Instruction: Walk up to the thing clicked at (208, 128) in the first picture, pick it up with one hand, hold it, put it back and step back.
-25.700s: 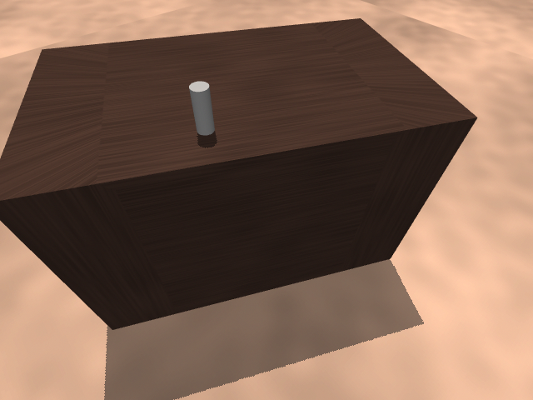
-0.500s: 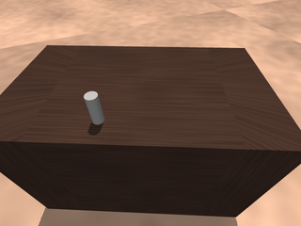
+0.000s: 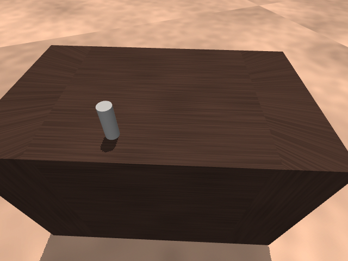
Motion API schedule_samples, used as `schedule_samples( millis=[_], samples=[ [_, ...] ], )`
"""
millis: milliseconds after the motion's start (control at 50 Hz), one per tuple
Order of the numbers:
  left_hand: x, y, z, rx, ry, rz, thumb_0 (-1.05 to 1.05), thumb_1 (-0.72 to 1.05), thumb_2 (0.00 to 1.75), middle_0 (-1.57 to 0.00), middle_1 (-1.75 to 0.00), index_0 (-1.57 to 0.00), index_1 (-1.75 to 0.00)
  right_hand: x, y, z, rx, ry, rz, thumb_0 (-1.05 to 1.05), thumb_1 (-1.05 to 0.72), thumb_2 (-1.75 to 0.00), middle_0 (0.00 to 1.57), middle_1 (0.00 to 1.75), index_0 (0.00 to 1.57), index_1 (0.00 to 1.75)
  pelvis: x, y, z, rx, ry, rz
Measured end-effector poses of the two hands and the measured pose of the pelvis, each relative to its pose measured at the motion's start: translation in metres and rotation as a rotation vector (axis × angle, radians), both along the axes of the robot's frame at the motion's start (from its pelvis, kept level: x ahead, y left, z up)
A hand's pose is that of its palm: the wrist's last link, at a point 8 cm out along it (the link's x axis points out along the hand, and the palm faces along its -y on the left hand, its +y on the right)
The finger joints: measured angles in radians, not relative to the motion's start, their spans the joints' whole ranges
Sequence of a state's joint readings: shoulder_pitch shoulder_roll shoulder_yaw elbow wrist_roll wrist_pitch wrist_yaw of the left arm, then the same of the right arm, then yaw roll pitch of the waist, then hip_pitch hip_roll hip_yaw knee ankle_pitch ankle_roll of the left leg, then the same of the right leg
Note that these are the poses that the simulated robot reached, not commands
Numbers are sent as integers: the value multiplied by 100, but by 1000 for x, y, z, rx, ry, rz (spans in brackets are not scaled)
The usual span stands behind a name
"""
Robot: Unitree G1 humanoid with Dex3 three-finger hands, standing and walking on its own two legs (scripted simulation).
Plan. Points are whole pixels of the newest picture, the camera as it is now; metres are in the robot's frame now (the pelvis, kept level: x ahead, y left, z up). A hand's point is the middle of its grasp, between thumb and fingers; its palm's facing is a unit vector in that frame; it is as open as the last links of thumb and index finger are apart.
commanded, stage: home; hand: left
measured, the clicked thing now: (108, 121) +0.48 +0.20 +0.03
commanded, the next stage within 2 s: stand in 0.86 s
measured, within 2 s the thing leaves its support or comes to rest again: neither
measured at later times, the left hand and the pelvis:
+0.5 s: hand out of the picture +0.08 +0.27 -0.15, palm faces -0.02 -0.94 -0.35, open 17.5 cm; pelvis +0.02 +0.01 +0.00, yaw +0 degrees
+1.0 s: hand out of the picture +0.09 +0.26 -0.15, palm faces -0.01 -0.94 -0.35, open 17.5 cm; pelvis +0.02 +0.01 +0.00, yaw +0 degrees
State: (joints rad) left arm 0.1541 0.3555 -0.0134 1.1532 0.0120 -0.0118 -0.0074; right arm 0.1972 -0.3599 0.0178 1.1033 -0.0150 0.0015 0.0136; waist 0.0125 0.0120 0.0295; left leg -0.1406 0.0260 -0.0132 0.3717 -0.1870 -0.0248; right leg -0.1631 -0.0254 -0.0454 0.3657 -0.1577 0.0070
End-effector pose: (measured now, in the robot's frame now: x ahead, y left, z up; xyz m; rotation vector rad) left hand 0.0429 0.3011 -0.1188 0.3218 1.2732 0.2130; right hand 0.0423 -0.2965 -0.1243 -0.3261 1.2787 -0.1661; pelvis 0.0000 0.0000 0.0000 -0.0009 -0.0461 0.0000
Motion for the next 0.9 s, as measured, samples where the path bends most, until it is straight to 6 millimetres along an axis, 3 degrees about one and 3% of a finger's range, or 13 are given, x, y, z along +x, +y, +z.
schedule_samples(
  millis=[320,900],
  samples=[
    [34,6,5,-1,-49,-17,0,-55,4,-6,-5,-6,-5,36,10,4,-1,-62,12,1,-90,-90,20,30,21,30,11,8,2,1,-2,-2],
    [44,7,4,-3,-35,-3,0,-56,4,-6,-5,-6,-5,52,11,5,-7,-54,7,1,-90,-90,20,30,21,30,25,11,3,2,2,2]
  ],
)
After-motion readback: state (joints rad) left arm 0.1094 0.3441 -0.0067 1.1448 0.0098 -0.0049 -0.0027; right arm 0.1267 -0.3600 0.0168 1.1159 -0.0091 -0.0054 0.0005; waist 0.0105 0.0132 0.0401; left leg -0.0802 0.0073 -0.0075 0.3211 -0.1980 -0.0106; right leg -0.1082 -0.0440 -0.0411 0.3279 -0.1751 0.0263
